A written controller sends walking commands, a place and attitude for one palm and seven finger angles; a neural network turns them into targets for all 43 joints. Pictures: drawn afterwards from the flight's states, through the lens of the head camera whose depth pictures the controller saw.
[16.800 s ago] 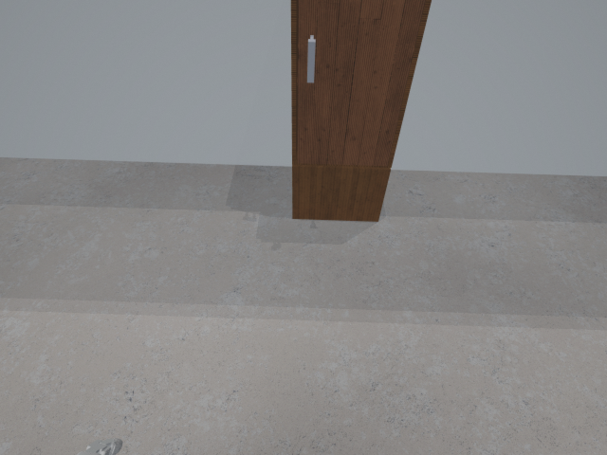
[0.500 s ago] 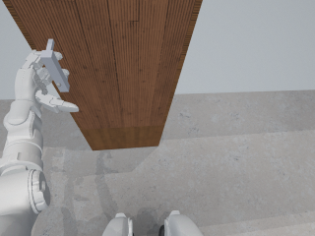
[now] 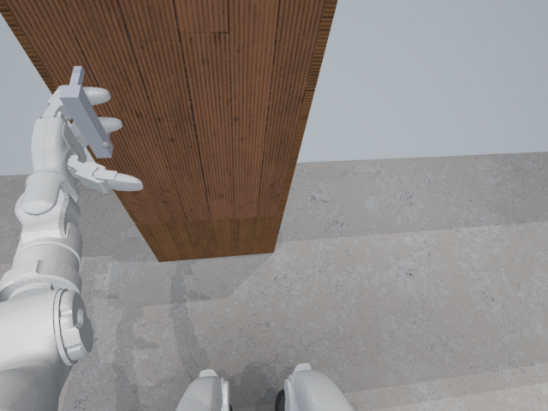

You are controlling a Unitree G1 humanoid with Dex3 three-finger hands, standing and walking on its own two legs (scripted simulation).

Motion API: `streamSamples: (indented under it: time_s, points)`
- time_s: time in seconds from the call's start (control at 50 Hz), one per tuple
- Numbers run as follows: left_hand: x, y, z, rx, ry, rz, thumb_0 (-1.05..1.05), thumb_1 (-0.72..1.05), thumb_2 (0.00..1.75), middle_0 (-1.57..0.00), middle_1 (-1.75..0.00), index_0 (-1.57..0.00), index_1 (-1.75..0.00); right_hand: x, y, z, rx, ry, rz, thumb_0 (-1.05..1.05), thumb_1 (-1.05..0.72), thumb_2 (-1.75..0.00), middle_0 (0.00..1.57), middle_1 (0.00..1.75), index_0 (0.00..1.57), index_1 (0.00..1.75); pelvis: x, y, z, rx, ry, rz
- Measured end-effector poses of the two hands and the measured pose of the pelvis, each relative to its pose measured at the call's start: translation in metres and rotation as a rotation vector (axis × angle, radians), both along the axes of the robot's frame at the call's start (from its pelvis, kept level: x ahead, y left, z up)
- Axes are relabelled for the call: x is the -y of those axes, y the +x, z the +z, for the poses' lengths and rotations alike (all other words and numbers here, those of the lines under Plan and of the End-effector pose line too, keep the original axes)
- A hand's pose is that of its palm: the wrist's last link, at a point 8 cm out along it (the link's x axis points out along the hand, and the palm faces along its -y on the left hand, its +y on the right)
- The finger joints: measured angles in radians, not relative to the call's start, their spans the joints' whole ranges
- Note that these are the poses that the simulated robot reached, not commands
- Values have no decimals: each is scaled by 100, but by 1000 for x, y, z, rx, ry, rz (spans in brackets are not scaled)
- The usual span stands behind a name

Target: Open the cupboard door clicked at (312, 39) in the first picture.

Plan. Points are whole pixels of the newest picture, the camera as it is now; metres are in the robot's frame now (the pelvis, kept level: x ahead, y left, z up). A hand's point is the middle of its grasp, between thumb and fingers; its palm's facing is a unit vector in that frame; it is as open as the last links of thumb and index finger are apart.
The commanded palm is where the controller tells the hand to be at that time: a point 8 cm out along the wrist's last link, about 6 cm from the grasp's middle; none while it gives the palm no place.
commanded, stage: slide the fingers in behind the handle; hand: left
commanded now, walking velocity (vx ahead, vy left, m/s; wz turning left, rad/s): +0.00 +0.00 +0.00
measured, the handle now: (91, 114) +0.53 +0.24 +0.07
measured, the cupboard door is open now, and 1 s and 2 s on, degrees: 0 0 51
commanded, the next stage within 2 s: close the thumb around the handle in 0.04 s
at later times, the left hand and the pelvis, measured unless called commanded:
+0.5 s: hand (101, 144) +0.48 +0.22 +0.06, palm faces +0.02 -1.00 +0.00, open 10.3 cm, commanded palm +0.45 +0.26 +0.07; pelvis +0.01 +0.01 +0.00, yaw +0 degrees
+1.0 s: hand (104, 146) +0.48 +0.22 +0.07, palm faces +0.05 -1.00 -0.01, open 5.8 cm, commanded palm +0.44 +0.26 +0.07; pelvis +0.00 +0.01 +0.00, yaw +0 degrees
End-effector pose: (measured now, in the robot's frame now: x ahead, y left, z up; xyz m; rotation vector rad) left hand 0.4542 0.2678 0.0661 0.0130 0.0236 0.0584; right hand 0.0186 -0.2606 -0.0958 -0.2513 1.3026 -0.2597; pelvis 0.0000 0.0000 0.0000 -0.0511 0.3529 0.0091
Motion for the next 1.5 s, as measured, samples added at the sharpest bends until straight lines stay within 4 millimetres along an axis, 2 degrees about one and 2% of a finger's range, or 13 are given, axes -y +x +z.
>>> streamSamples:
  time_s: [0.2, 0.3, 0.42, 0.58, 0.76, 1.04, 1.16, 1.24, 1.3, 1.4, 1.5]
  points:
    - [-13, 3, -3, -4, -8, -3, -1, -49, 30, -31, -120, -30, -120, 7, -3, 4, -10, -33, -6, 1, -90, -90, 20, 30, 20, 30, 1, 0, -1, -12, -4, -2]
    - [-16, 6, -2, -3, -12, -16, -1, -39, 34, -32, -121, -31, -121, 6, -2, 5, -19, -41, -1, 1, -90, -90, 20, 30, 20, 30, -1, 1, -2, -19, -9, 3]
    - [-14, 6, -2, 4, -8, -25, -1, -15, 45, -33, -124, -33, -124, 0, 1, 4, -19, -31, 1, 1, -90, -90, 20, 30, 20, 30, -6, 4, -1, -22, -13, 2]
    - [-3, 1, -1, 1, -18, -25, 0, 26, 62, -36, -128, -35, -128, -12, 10, 2, 12, 5, -2, 1, -90, -90, 20, 30, 20, 30, -11, 7, 2, -6, -11, -3]
    - [-4, -2, 0, 12, 6, -11, 1, 70, 81, -39, -133, -39, -133, -16, 12, -1, 30, 18, 12, 1, -90, -90, 20, 30, 20, 30, -11, 3, 1, 3, -8, -1]
    - [-1, -3, 0, 14, -2, 0, 1, 71, 82, -37, -135, -36, -135, -3, -2, 0, 2, -11, 7, 1, -90, -90, 20, 30, 20, 30, -6, -3, -2, -2, -5, 2]
    - [1, -15, 0, 13, 0, 3, 1, 72, 78, -35, -135, -34, -135, 0, 0, 4, 17, 2, -16, 1, -90, -90, 20, 30, 20, 30, -4, 1, 3, 9, 1, -11]
    - [5, -31, 0, 14, 0, -6, 1, 72, 75, -34, -134, -34, -135, -1, 11, 8, 50, 20, -22, 1, -90, -90, 20, 30, 20, 30, -3, 7, 9, 23, 7, -19]
    - [9, -47, 0, 17, 4, -24, 1, 72, 74, -33, -133, -33, -135, -3, 26, 12, 95, 35, -17, 1, -90, -90, 20, 30, 20, 30, -2, 12, 13, 36, 10, -23]
    - [23, -83, 0, 25, -9, -52, 1, 71, 73, -33, -133, -32, -134, -6, 63, 20, 207, 58, 16, 1, -90, -90, 20, 30, 20, 30, -2, 19, 18, 59, 15, -24]
    - [47, -117, -1, 39, -59, 76, 2, 69, 75, -32, -133, -33, -130, -14, 109, 22, 326, 88, 102, 1, -90, -90, 20, 30, 20, 30, -1, 20, 18, 74, 23, -15]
